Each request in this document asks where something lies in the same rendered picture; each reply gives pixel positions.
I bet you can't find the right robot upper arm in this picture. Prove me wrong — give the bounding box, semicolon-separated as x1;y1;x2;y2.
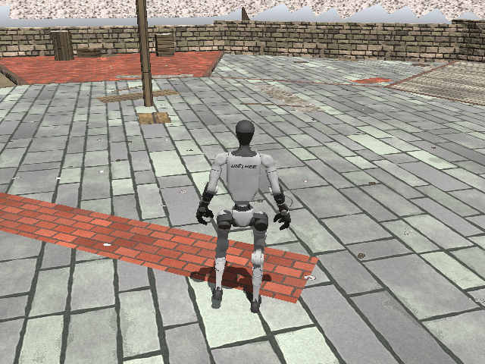
260;153;281;196

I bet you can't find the robot left forearm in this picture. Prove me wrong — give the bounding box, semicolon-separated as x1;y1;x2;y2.
198;182;214;212

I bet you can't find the robot left shin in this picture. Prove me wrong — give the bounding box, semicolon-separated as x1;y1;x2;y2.
215;239;226;290

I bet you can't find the robot right forearm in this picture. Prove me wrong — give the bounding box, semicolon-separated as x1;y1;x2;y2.
274;184;289;215

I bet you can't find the right robot hand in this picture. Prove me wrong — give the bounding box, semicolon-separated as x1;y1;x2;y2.
274;213;291;230

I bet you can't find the left robot upper arm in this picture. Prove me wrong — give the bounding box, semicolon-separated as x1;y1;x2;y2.
206;152;228;194

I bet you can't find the left robot hand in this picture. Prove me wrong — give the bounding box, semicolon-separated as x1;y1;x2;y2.
196;209;214;225

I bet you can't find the robot right thigh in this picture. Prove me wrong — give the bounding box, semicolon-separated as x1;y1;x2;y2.
251;212;268;267

